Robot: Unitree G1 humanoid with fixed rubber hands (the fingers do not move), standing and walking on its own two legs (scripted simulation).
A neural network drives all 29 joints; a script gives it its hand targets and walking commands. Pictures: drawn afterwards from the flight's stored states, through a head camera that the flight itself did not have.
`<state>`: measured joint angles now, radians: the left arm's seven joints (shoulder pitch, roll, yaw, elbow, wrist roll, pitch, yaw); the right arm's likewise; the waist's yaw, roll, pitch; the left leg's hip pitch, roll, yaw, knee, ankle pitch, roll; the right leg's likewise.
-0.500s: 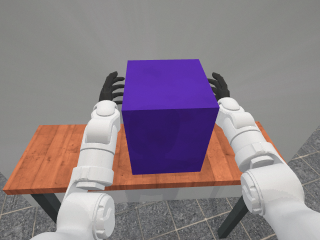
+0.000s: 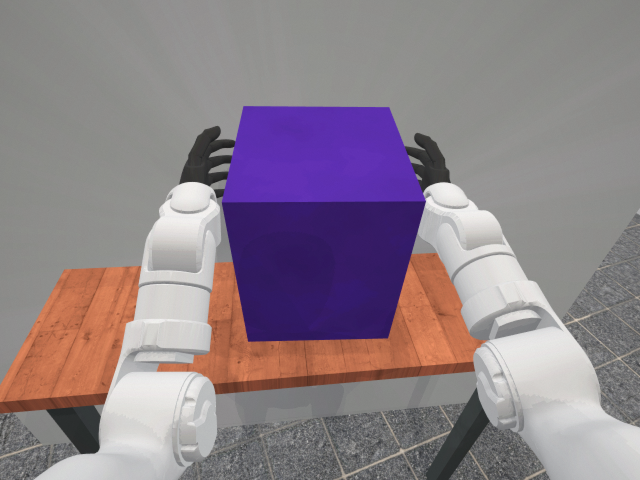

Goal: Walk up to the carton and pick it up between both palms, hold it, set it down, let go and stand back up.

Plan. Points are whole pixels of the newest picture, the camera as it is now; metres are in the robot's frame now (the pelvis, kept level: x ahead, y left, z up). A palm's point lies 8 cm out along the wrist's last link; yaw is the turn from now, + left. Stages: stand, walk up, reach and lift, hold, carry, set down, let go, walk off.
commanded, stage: reach and lift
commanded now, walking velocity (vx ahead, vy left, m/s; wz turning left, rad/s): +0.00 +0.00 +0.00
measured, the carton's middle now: (317, 225) +0.41 +0.02 +0.15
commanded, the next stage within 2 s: hold in 1.20 s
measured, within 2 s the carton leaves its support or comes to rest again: neither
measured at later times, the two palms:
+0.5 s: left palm (199, 169) +0.37 +0.16 +0.25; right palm (440, 180) +0.39 -0.13 +0.25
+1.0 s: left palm (197, 156) +0.37 +0.16 +0.27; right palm (446, 168) +0.39 -0.13 +0.26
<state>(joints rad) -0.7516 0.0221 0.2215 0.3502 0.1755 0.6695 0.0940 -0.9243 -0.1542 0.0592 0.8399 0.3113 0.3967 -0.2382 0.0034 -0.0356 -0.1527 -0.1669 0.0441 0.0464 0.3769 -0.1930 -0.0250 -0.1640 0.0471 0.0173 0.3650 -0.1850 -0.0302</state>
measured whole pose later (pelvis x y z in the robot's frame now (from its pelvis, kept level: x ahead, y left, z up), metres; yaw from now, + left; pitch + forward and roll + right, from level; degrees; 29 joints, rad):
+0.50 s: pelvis +0.00 +0.00 +0.00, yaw +0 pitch -1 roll +0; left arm -0.83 0.05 0.26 0.35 0.22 0.75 0.03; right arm -0.97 -0.15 0.06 0.80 0.31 0.48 -0.27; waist -0.03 -0.04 -0.15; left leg -0.16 0.04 0.05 0.37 -0.19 -0.02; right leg -0.15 0.05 0.02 0.36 -0.18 -0.03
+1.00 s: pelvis +0.00 +0.00 +0.00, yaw +0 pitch -2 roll +0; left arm -0.87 0.05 0.28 0.35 0.24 0.80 0.01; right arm -1.01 -0.16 0.06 0.81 0.31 0.52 -0.27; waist -0.03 -0.03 -0.16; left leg -0.15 0.04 0.05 0.37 -0.19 -0.02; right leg -0.15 0.05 0.02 0.36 -0.18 -0.03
